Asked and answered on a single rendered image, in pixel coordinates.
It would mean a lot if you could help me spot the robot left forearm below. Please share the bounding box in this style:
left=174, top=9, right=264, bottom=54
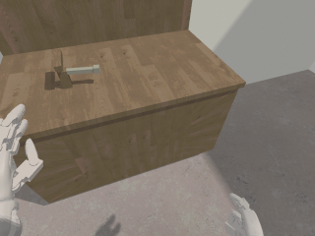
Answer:
left=0, top=199, right=23, bottom=236

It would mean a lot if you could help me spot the tap lever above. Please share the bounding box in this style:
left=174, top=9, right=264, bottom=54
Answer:
left=66, top=64, right=100, bottom=75

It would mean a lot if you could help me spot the robot left hand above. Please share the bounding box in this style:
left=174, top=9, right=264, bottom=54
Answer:
left=0, top=104, right=43, bottom=201

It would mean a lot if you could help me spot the counter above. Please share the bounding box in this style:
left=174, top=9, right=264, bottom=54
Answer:
left=0, top=0, right=246, bottom=204

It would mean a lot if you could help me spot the robot right hand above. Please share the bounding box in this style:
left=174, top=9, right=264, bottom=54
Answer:
left=225, top=193, right=264, bottom=236

